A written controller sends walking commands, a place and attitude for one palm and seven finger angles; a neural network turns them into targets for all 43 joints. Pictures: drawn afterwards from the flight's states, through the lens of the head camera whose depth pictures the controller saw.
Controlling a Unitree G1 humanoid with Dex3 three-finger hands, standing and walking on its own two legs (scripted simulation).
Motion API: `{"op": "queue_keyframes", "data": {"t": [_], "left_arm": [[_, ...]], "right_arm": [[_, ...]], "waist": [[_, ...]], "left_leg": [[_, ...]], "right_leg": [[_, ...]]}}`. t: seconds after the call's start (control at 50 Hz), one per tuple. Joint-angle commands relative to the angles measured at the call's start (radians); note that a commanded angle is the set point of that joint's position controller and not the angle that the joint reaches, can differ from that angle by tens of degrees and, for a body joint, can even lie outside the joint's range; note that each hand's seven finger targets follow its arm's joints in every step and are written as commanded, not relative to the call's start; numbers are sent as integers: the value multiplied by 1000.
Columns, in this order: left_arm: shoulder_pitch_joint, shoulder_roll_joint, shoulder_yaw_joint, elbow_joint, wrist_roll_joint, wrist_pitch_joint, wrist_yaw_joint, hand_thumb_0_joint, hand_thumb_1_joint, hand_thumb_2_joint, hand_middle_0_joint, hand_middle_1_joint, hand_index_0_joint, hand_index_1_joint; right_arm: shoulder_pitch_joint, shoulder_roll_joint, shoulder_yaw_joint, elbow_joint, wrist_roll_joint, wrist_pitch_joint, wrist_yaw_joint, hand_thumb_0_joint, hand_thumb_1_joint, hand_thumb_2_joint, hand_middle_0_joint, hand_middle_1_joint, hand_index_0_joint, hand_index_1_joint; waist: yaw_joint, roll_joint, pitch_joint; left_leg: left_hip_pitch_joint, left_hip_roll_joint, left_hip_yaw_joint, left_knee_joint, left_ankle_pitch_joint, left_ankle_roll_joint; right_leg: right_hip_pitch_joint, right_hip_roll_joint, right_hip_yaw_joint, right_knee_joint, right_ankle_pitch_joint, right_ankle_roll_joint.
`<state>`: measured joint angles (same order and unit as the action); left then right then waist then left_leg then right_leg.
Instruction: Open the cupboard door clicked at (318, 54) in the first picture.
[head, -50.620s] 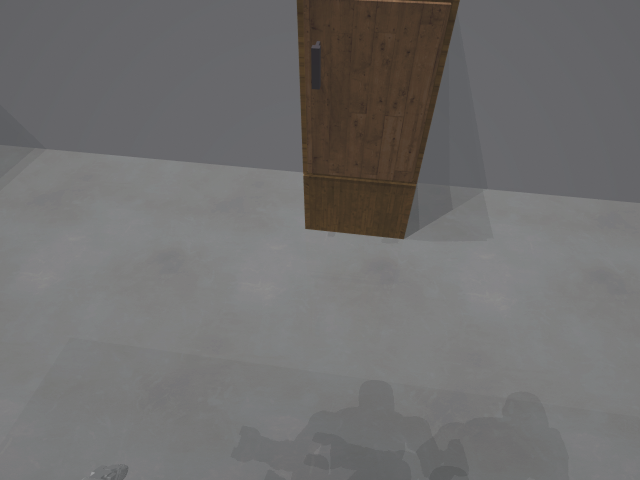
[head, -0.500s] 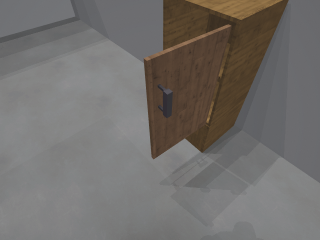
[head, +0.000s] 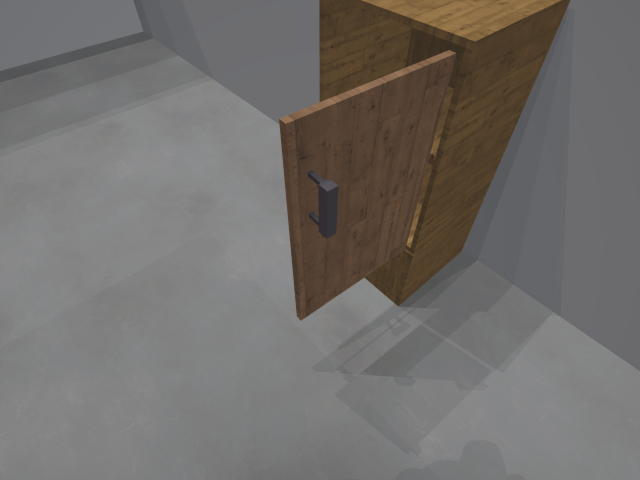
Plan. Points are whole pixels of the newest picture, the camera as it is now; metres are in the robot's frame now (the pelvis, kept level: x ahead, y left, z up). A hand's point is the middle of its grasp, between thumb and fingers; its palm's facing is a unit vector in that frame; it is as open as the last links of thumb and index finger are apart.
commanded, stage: look to check the result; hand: left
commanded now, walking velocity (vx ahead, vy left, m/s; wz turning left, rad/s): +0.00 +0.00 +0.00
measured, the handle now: (320, 203) +0.57 +0.03 -0.02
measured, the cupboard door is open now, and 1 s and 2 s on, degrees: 86 86 86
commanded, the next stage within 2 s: stand and wait in 0.40 s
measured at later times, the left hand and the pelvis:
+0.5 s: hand out of the picture +0.00 +0.15 -0.17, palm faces +0.04 -0.98 -0.18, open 7.4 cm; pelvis +0.01 -0.01 +0.00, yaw +0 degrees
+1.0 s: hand out of the picture +0.01 +0.15 -0.17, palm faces +0.04 -0.98 -0.19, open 7.4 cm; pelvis +0.03 -0.01 +0.00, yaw +0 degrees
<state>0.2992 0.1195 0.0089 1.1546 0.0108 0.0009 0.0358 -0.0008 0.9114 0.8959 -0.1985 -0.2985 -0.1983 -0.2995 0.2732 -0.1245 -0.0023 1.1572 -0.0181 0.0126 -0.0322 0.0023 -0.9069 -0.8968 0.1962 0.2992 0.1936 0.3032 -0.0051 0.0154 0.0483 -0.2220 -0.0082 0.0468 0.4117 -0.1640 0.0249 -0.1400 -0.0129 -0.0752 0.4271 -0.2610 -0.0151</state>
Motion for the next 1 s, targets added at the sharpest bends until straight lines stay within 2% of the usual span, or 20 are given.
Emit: {"op": "queue_keyframes", "data": {"t": [0.0, 0.04, 0.06, 0.18, 0.32, 0.5, 0.58, 0.68, 0.76, 0.84, 0.92, 0.98], "left_arm": [[75, 92, 12, -14, -4, -14, 5, 0, 900, 900, -200, -300, -200, -300], [79, 91, 12, -12, -5, -15, 5, 0, 900, 900, -200, -300, -200, -300], [83, 93, 12, -13, -4, -17, 6, 0, 900, 900, -200, -300, -200, -300], [81, 91, 11, -9, -4, -18, 6, 0, 900, 900, -200, -300, -200, -300], [80, 91, 10, -9, -5, -17, 6, 0, 900, 900, -200, -300, -200, -300], [75, 98, 11, -14, -6, -22, 6, 0, 900, 900, -200, -300, -200, -300], [79, 96, 10, -13, -6, -22, 7, 0, 900, 900, -200, -300, -200, -300], [71, 101, 10, -13, -6, -21, 6, 0, 900, 900, -200, -300, -200, -300], [79, 101, 11, -13, -6, -23, 7, 0, 900, 900, -200, -300, -200, -300], [73, 99, 10, -12, -6, -21, 6, 0, 900, 900, -200, -300, -200, -300], [76, 104, 11, -12, -7, -23, 6, 0, 900, 900, -200, -300, -200, -300], [80, 102, 9, -11, -6, -24, 7, 0, 900, 900, -200, -300, -200, -300]], "right_arm": [[60, -81, -7, -18, -4, -11, -6, 0, -900, -900, 200, 300, 200, 300], [57, -82, -6, -17, -3, -13, -8, 0, -900, -900, 200, 300, 200, 300], [58, -85, -7, -19, -1, -13, -8, 0, -900, -900, 200, 300, 200, 300], [55, -86, -4, -12, -2, -16, -9, 0, -900, -900, 200, 300, 200, 300], [51, -85, -3, -8, -4, -14, -9, 0, -900, -900, 200, 300, 200, 300], [49, -90, -4, -7, -3, -18, -9, 0, -900, -900, 200, 300, 200, 300], [43, -92, -4, -5, -3, -17, -10, 0, -900, -900, 200, 300, 200, 300], [43, -93, -2, -3, -2, -18, -11, 0, -900, -900, 200, 300, 200, 300], [40, -98, -4, -7, -1, -18, -12, 0, -900, -900, 200, 300, 200, 300], [42, -99, -2, -3, -2, -18, -12, 0, -900, -900, 200, 300, 200, 300], [43, -99, -1, -4, -2, -21, -13, 0, -900, -900, 200, 300, 200, 300], [39, -100, -2, -5, -1, -20, -13, 0, -900, -900, 200, 300, 200, 300]], "waist": [[-5, -15, 43], [-4, -4, 29], [-2, -25, 26], [-4, -23, 26], [-2, -15, 52], [-2, -18, 25], [0, -27, 33], [-1, -8, 36], [3, -36, 31], [-1, -16, 39], [1, -18, 17], [1, -25, 34]], "left_leg": [[32, 98, -101, -81, 26, 9], [42, 100, -102, -81, 34, 9], [47, 102, -101, -76, 51, 11], [53, 104, -99, -75, 88, 10], [45, 100, -96, -78, 70, 6], [63, 103, -93, -71, 115, 5], [67, 105, -92, -68, 125, 6], [64, 104, -94, -75, 118, 5], [75, 105, -94, -70, 134, 6], [69, 105, -91, -77, 121, 4], [81, 106, -94, -71, 155, 6], [81, 106, -92, -70, 151, 6]], "right_leg": [[-84, -95, 98, -114, 24, -25], [-75, -95, 101, -116, 32, -26], [-72, -94, 98, -115, 44, -25], [-59, -96, 95, -114, 69, -23], [-66, -99, 96, -127, 55, -24], [-40, -100, 96, -126, 103, -23], [-42, -100, 95, -128, 118, -23], [-36, -99, 97, -129, 107, -24], [-34, -98, 94, -132, 129, -24], [-34, -98, 97, -133, 115, -23], [-14, -100, 92, -128, 151, -24], [-26, -101, 93, -133, 156, -23]]}}
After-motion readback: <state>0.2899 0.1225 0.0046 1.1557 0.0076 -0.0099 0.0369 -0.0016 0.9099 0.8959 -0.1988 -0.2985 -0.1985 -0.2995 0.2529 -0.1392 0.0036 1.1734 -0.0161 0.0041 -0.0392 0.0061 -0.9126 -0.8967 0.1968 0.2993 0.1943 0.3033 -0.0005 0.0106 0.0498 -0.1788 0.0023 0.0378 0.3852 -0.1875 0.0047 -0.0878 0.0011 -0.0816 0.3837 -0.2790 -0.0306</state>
